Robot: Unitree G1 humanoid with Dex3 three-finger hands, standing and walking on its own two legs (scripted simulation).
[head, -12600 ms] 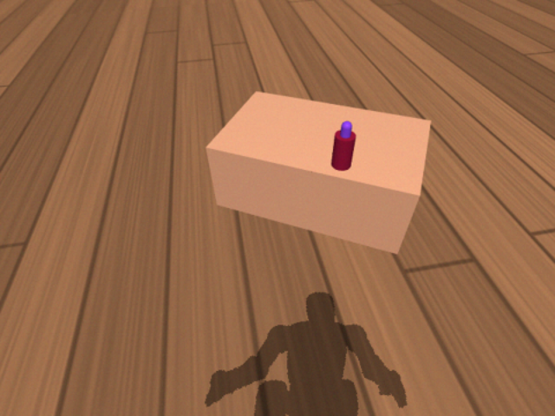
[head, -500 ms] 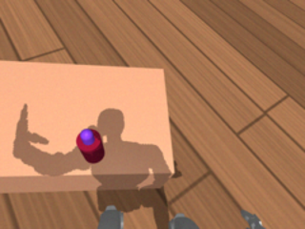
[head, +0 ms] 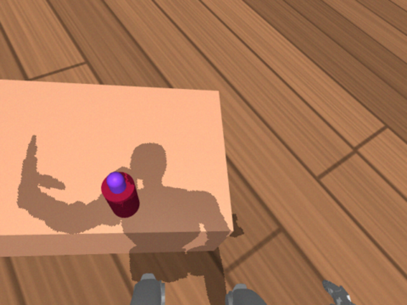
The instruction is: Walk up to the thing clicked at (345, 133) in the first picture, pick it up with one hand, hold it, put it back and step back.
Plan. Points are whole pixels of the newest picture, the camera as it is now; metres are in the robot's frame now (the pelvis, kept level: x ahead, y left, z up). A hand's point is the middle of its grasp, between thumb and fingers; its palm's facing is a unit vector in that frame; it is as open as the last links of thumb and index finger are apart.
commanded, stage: go down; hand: left
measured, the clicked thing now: (120, 192) +0.43 +0.20 -0.22
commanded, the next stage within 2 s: none
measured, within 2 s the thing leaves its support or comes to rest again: neither
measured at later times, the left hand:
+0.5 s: hand out of the picture +0.34 +0.40 +0.05, palm faces +0.22 -0.98 +0.00, open 17.4 cm
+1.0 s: hand out of the picture +0.35 +0.40 +0.06, palm faces +0.22 -0.97 +0.01, open 17.2 cm
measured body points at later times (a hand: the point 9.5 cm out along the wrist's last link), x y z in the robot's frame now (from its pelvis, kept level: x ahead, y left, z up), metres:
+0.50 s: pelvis +0.00 -0.01 -0.01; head +0.13 +0.05 +0.42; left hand +0.33 +0.45 +0.05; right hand +0.11 -0.28 -0.09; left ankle +0.05 +0.12 -0.64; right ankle +0.00 -0.16 -0.64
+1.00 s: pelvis +0.00 -0.01 -0.01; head +0.14 +0.05 +0.42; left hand +0.33 +0.46 +0.06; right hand +0.12 -0.28 -0.10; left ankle +0.05 +0.12 -0.64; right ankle +0.00 -0.16 -0.64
